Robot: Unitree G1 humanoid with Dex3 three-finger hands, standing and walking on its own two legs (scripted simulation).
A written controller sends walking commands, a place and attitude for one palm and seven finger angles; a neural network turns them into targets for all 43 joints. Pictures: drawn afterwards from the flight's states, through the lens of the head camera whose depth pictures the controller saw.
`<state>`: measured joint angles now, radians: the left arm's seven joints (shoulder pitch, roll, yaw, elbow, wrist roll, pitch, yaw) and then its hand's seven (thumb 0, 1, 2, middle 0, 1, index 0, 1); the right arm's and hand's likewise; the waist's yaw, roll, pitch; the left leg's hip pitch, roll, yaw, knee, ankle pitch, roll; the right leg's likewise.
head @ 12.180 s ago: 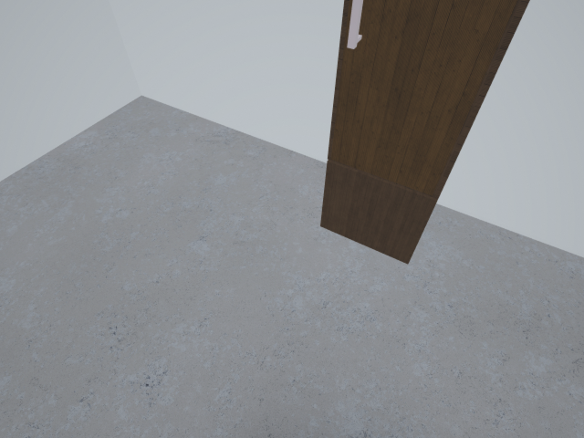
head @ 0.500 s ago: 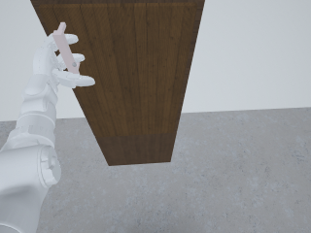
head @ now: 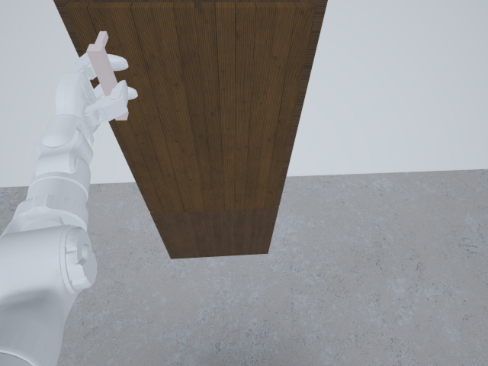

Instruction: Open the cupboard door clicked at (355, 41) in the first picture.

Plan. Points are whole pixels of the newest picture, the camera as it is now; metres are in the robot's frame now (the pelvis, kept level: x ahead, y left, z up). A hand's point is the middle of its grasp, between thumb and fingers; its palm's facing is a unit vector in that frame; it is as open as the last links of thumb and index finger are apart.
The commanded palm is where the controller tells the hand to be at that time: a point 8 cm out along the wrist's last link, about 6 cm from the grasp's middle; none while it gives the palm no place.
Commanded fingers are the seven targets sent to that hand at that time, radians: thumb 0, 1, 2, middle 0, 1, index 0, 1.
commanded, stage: close the thumb around the handle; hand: left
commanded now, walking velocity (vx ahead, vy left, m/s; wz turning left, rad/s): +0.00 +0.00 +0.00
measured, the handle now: (112, 78) +0.55 +0.19 +0.17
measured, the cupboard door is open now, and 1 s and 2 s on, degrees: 1 32 44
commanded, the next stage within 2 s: pull the door open along its arc in 0.06 s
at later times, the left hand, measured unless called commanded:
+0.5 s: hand (121, 115) +0.46 +0.16 +0.17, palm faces -0.02 -1.00 +0.01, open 5.7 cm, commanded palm +0.40 +0.22 +0.17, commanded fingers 0.00 0.90 0.90 -0.40 -1.35 -0.40 -1.35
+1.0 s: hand (171, 177) +0.34 +0.08 +0.17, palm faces +0.40 -0.91 +0.02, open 5.9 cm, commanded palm +0.27 +0.11 +0.17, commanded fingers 0.00 0.90 0.90 -0.40 -1.35 -0.40 -1.35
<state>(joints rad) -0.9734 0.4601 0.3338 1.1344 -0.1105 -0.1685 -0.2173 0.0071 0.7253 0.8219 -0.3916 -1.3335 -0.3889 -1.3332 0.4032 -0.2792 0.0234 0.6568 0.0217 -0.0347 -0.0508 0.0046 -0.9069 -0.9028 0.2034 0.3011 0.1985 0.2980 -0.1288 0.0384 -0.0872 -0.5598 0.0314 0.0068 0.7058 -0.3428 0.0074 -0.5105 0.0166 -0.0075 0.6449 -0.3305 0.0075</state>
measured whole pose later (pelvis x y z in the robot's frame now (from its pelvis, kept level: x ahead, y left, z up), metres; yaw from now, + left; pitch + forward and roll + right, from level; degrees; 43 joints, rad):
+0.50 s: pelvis +0.01 +0.00 +0.01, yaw -2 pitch +9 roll -1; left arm -0.68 0.37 0.33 0.78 -0.18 -0.09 -0.21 0.00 0.74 0.78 -0.36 -1.35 -0.35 -1.34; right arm 0.41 -0.28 0.01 0.62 0.04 0.00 -0.04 0.01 -0.91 -0.90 0.20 0.30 0.20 0.30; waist -0.09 0.05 -0.11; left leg -0.46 0.04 0.04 0.65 -0.35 0.01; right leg -0.43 0.02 0.03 0.61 -0.33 0.00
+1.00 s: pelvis +0.01 -0.02 +0.02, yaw +3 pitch -1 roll +0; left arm -0.18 -0.11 -0.08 -0.06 -0.01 0.34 0.50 0.02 0.71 0.80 -0.33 -1.30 -0.34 -1.32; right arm 0.08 -0.17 0.04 0.60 -0.03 0.06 -0.02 0.01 -0.91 -0.90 0.20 0.30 0.20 0.30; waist 0.03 0.05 -0.07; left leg -0.21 0.02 -0.03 0.53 -0.30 -0.02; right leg -0.17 0.01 -0.04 0.52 -0.32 -0.02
